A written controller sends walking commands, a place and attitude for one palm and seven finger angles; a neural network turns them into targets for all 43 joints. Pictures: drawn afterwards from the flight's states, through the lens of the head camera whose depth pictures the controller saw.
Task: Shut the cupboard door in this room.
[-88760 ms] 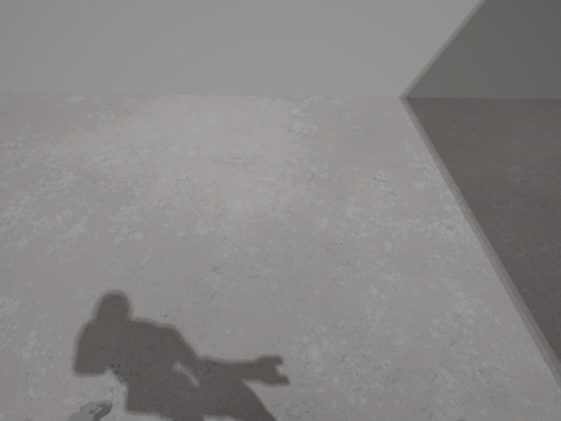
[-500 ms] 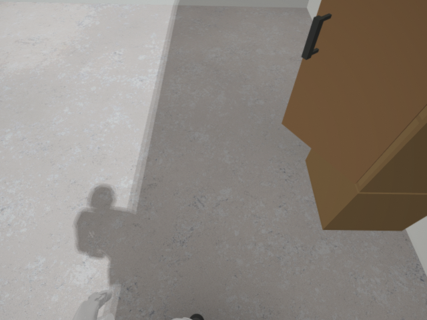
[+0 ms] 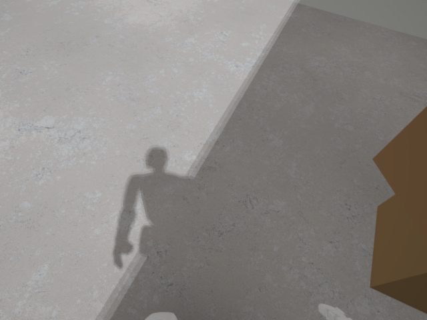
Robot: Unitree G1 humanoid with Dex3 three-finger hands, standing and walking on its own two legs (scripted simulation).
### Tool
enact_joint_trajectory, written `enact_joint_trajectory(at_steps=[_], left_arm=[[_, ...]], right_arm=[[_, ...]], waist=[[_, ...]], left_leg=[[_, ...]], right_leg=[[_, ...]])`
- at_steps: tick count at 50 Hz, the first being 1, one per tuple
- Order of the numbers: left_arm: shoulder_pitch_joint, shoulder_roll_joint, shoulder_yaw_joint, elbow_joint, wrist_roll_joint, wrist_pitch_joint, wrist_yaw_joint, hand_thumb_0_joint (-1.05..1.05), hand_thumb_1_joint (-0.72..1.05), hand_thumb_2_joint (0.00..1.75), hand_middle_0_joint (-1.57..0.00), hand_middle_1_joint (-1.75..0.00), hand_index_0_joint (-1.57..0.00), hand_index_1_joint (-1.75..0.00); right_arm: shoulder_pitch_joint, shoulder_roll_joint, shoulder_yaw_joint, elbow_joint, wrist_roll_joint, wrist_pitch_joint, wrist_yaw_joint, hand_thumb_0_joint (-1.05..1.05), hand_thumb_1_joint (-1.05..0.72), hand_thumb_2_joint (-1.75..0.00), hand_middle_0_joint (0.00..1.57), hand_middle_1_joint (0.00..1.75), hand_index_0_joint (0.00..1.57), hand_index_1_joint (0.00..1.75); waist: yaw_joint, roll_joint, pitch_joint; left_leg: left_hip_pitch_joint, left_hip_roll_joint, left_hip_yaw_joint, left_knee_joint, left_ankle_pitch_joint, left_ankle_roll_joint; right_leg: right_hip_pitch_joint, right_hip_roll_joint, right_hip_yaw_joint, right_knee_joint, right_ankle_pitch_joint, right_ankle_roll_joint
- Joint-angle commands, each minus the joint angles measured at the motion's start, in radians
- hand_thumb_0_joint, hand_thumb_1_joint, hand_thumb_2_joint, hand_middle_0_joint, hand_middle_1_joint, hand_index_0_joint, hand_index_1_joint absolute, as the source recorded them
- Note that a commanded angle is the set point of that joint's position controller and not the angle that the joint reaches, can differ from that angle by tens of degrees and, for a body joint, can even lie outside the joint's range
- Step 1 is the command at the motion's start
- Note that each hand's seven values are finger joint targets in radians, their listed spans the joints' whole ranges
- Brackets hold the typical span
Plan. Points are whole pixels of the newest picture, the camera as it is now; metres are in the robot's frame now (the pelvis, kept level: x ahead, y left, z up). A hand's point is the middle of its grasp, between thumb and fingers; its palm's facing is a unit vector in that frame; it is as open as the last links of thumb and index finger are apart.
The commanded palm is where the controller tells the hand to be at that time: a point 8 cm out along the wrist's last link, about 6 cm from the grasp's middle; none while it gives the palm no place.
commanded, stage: walk to a spot facing it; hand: left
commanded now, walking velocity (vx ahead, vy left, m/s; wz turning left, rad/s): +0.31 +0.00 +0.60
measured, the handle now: out of the picture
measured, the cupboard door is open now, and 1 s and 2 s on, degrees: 37 37 37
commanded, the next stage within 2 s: turn to face it in 0.82 s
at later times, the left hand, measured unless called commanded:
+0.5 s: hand (132, 245) +0.26 +0.19 -0.12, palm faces +0.21 -0.94 -0.26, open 7.4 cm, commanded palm none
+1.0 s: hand (109, 274) +0.21 +0.24 -0.18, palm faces +0.58 -0.79 -0.22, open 7.4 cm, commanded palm none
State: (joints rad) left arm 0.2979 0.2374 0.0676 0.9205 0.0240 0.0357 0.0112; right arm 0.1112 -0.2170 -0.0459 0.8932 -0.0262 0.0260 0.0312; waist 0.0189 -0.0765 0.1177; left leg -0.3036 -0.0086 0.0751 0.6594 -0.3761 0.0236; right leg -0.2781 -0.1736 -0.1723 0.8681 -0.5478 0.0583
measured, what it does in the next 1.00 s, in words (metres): walks ahead, turning left: right foot, then left foot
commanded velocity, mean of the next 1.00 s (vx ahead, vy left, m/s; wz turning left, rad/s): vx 0.16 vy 0.00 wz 0.46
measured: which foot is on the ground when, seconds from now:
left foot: down 0.00-0.42, up 0.44-0.84, down 0.86-1.00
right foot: up 0.00-0.40, down 0.42-0.86, up 0.88-1.00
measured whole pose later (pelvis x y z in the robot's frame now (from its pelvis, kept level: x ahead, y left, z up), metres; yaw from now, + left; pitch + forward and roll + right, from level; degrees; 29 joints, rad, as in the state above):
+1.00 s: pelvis +0.30 +0.06 +0.00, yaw +33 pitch +1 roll -2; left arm 0.26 0.23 0.07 0.94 0.02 0.04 0.02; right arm 0.07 -0.23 -0.02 0.85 -0.02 -0.01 0.00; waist 0.03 -0.04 0.13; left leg -0.41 -0.02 0.09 0.64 -0.25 0.09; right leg -0.42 -0.11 -0.07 1.22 -0.50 0.06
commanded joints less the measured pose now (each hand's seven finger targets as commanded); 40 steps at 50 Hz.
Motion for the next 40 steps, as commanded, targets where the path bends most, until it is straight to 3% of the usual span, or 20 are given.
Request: enact_joint_trajectory(at_steps=[1,2,3,5,12,16,18,19,20,21,22,23,24,25,26,27,29,34,38,40], left_arm=[[-0.213,0.096,0.028,-0.177,0.002,-0.041,-0.007,0.0,0.9,0.9,-0.2,-0.3,-0.2,-0.3],[-0.21,0.102,0.027,-0.161,0.001,-0.045,-0.015,0.0,0.9,0.9,-0.2,-0.3,-0.2,-0.3],[-0.181,0.096,0.029,-0.141,0.001,-0.044,-0.023,0.0,0.9,0.9,-0.2,-0.3,-0.2,-0.3],[-0.142,0.088,0.027,-0.121,0.0,-0.04,-0.03,0.0,0.9,0.9,-0.2,-0.3,-0.2,-0.3],[-0.24,0.078,0.017,-0.156,-0.003,-0.042,-0.043,0.0,0.9,0.9,-0.2,-0.3,-0.2,-0.3],[-0.263,0.078,0.017,-0.169,-0.008,-0.052,-0.045,0.0,0.9,0.9,-0.2,-0.3,-0.2,-0.3],[-0.166,0.091,0.026,-0.147,-0.009,-0.061,-0.041,0.0,0.9,0.9,-0.2,-0.3,-0.2,-0.3],[-0.048,0.111,0.036,-0.109,-0.006,-0.069,-0.037,0.0,0.9,0.9,-0.2,-0.3,-0.2,-0.3],[0.108,0.179,0.053,-0.065,0.003,-0.085,-0.027,0.0,0.9,0.9,-0.2,-0.3,-0.2,-0.3],[0.222,0.291,0.079,-0.044,0.014,-0.09,-0.013,0.0,0.9,0.9,-0.2,-0.3,-0.2,-0.3],[0.172,0.273,0.069,-0.053,0.002,-0.079,-0.004,0.0,0.9,0.9,-0.2,-0.3,-0.2,-0.3],[0.082,0.212,0.06,-0.069,0.003,-0.079,0.0,0.0,0.9,0.9,-0.2,-0.3,-0.2,-0.3],[0.024,0.169,0.049,-0.08,0.006,-0.083,0.003,0.0,0.9,0.9,-0.2,-0.3,-0.2,-0.3],[-0.02,0.121,0.035,-0.084,0.005,-0.088,0.006,0.0,0.9,0.9,-0.2,-0.3,-0.2,-0.3],[-0.052,0.087,0.023,-0.088,0.004,-0.095,0.005,0.0,0.9,0.9,-0.2,-0.3,-0.2,-0.3],[-0.057,0.078,0.021,-0.083,0.006,-0.099,0.005,0.0,0.9,0.9,-0.2,-0.3,-0.2,-0.3],[-0.049,0.067,0.017,-0.072,0.004,-0.105,0.005,0.0,0.9,0.9,-0.2,-0.3,-0.2,-0.3],[0.02,0.085,0.018,-0.032,0.001,-0.101,0.011,0.0,0.9,0.9,-0.2,-0.3,-0.2,-0.3],[0.058,0.126,0.028,-0.02,0.006,-0.091,0.013,0.0,0.9,0.9,-0.2,-0.3,-0.2,-0.3],[0.045,0.162,0.039,-0.034,0.003,-0.087,0.013,0.0,0.9,0.9,-0.2,-0.3,-0.2,-0.3]], right_arm=[[0.293,-0.231,-0.059,0.004,-0.004,-0.027,-0.046,0.0,-0.9,-0.9,0.2,0.3,0.2,0.3],[0.244,-0.195,-0.046,-0.015,-0.004,-0.037,-0.051,0.0,-0.9,-0.9,0.2,0.3,0.2,0.3],[0.201,-0.193,-0.042,-0.021,-0.005,-0.044,-0.053,0.0,-0.9,-0.9,0.2,0.3,0.2,0.3],[0.187,-0.19,-0.039,-0.024,0.0,-0.056,-0.055,0.0,-0.9,-0.9,0.2,0.3,0.2,0.3],[0.218,-0.18,-0.039,0.009,0.0,-0.068,-0.045,0.0,-0.9,-0.9,0.2,0.3,0.2,0.3],[0.22,-0.188,-0.045,0.025,-0.004,-0.068,-0.045,0.0,-0.9,-0.9,0.2,0.3,0.2,0.3],[0.184,-0.196,-0.049,0.026,-0.002,-0.065,-0.047,0.0,-0.9,-0.9,0.2,0.3,0.2,0.3],[0.168,-0.187,-0.048,0.024,0.004,-0.066,-0.046,0.0,-0.9,-0.9,0.2,0.3,0.2,0.3],[0.174,-0.15,-0.044,0.02,0.015,-0.074,-0.038,0.0,-0.9,-0.9,0.2,0.3,0.2,0.3],[0.243,-0.068,-0.03,-0.001,0.028,-0.081,-0.038,0.0,-0.9,-0.9,0.2,0.3,0.2,0.3],[0.21,-0.1,-0.039,-0.02,0.021,-0.068,-0.037,0.0,-0.9,-0.9,0.2,0.3,0.2,0.3],[0.214,-0.094,-0.042,-0.007,0.011,-0.065,-0.032,0.0,-0.9,-0.9,0.2,0.3,0.2,0.3],[0.185,-0.084,-0.038,0.002,0.007,-0.067,-0.027,0.0,-0.9,-0.9,0.2,0.3,0.2,0.3],[0.154,-0.082,-0.038,0.01,0.005,-0.057,-0.02,0.0,-0.9,-0.9,0.2,0.3,0.2,0.3],[0.158,-0.066,-0.037,0.02,0.003,-0.046,-0.01,0.0,-0.9,-0.9,0.2,0.3,0.2,0.3],[0.182,-0.042,-0.034,0.024,0.006,-0.036,-0.002,0.0,-0.9,-0.9,0.2,0.3,0.2,0.3],[0.184,-0.024,-0.032,0.027,0.006,-0.014,0.003,0.0,-0.9,-0.9,0.2,0.3,0.2,0.3],[0.072,-0.006,-0.013,-0.02,0.005,-0.004,0.014,0.0,-0.9,-0.9,0.2,0.3,0.2,0.3],[-0.008,-0.021,-0.005,-0.064,0.005,-0.016,0.018,0.0,-0.9,-0.9,0.2,0.3,0.2,0.3],[0.047,-0.055,-0.013,-0.065,0.003,-0.021,0.012,0.0,-0.9,-0.9,0.2,0.3,0.2,0.3]], waist=[[-0.148,0.316,-0.141],[-0.123,0.253,-0.107],[-0.09,0.243,-0.088],[-0.061,0.212,-0.088],[-0.056,0.224,-0.003],[-0.05,0.229,-0.018],[0.003,0.215,-0.046],[0.059,0.158,-0.1],[0.123,0.011,-0.19],[0.143,-0.323,-0.346],[0.109,-0.271,-0.263],[0.065,-0.185,-0.177],[0.044,-0.184,-0.128],[0.014,-0.095,-0.089],[-0.014,-0.067,-0.081],[-0.039,-0.058,-0.093],[-0.056,-0.088,-0.076],[-0.04,-0.062,-0.07],[-0.012,-0.079,-0.085],[-0.046,-0.07,-0.129]], left_leg=[[0.373,0.339,-0.479,-0.32,0.365,0.193],[0.317,0.311,-0.443,-0.327,0.369,0.176],[0.298,0.281,-0.393,-0.337,0.415,0.162],[0.293,0.24,-0.333,-0.349,0.47,0.154],[0.2,0.195,-0.327,-0.439,0.268,0.168],[0.167,0.191,-0.337,-0.398,0.315,0.155],[0.078,0.191,-0.34,-0.339,0.328,0.135],[0.006,0.146,-0.31,-0.21,0.337,0.11],[-0.128,0.064,-0.246,0.019,0.254,0.068],[-0.272,-0.097,-0.142,0.382,-0.191,0.014],[-0.331,-0.047,-0.169,0.589,-0.233,0.021],[-0.376,0.004,-0.187,0.674,-0.138,0.024],[-0.391,0.04,-0.171,0.723,-0.053,0.017],[-0.358,0.072,-0.166,0.722,0.012,0.005],[-0.309,0.085,-0.15,0.68,0.052,-0.005],[-0.283,0.083,-0.133,0.641,0.069,-0.01],[-0.293,0.079,-0.095,0.584,0.103,-0.032],[-0.307,0.079,-0.003,0.314,0.129,-0.044],[-0.242,0.043,0.055,0.09,0.097,-0.019],[-0.105,0.005,0.072,0.01,0.118,0.004]], right_leg=[[-0.469,0.023,0.15,0.329,0.007,-0.014],[-0.443,0.026,0.165,0.334,0.076,-0.009],[-0.431,0.032,0.167,0.325,0.133,-0.001],[-0.403,0.051,0.154,0.281,0.192,0.01],[-0.354,0.069,0.137,0.007,0.317,0.027],[-0.212,0.112,0.112,-0.169,0.326,0.012],[-0.01,0.136,0.116,-0.241,0.342,-0.007],[0.181,0.145,0.119,-0.316,0.364,-0.018],[0.432,0.034,0.228,-0.415,0.278,-0.049],[0.597,-0.286,0.625,-0.562,0.137,-0.137],[0.452,-0.344,0.735,-0.653,0.085,-0.169],[0.373,-0.316,0.649,-0.66,0.013,-0.174],[0.269,-0.289,0.599,-0.654,0.044,-0.175],[0.166,-0.255,0.46,-0.65,0.13,-0.163],[0.106,-0.209,0.306,-0.641,0.257,-0.142],[0.094,-0.184,0.212,-0.626,0.341,-0.13],[0.08,-0.164,0.088,-0.621,0.544,-0.126],[0.201,-0.155,-0.058,-0.561,0.871,-0.122],[0.291,-0.192,-0.073,-0.454,1.033,-0.122],[0.28,-0.208,-0.085,-0.327,1.129,-0.114]])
